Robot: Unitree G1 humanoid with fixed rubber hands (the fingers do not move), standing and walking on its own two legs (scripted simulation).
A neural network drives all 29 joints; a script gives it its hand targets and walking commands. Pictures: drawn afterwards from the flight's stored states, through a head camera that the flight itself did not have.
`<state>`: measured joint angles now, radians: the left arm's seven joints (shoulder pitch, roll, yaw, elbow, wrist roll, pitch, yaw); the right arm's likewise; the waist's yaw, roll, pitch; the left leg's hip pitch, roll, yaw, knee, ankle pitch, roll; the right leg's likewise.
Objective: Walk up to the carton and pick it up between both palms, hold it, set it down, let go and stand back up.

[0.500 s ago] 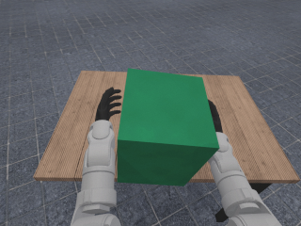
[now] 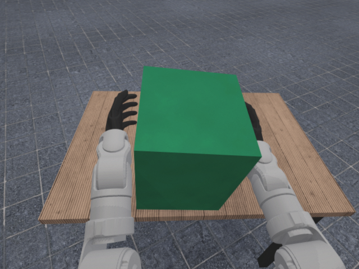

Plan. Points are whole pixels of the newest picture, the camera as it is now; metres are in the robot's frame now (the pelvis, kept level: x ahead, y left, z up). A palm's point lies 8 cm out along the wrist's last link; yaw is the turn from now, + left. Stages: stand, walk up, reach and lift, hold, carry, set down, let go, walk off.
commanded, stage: reach and lift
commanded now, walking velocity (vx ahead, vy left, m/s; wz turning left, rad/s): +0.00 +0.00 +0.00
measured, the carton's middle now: (184, 144) +0.37 -0.02 +0.11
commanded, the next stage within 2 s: hold in 1.54 s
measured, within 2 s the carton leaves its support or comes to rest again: neither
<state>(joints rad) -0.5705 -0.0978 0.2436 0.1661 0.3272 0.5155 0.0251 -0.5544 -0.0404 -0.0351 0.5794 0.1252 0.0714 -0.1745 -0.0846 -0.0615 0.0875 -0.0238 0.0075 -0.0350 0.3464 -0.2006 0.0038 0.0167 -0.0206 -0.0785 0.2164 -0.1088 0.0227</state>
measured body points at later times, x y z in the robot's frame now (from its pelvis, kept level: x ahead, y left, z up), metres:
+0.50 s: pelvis -0.02 -0.01 +0.00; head -0.05 +0.02 +0.45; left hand +0.38 +0.13 +0.20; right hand +0.36 -0.17 +0.16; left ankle +0.00 +0.11 -0.75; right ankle +0.01 -0.13 -0.75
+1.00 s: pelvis -0.01 -0.01 +0.00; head -0.05 +0.02 +0.45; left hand +0.39 +0.12 +0.22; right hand +0.37 -0.18 +0.20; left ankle +0.00 +0.11 -0.75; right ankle +0.01 -0.13 -0.75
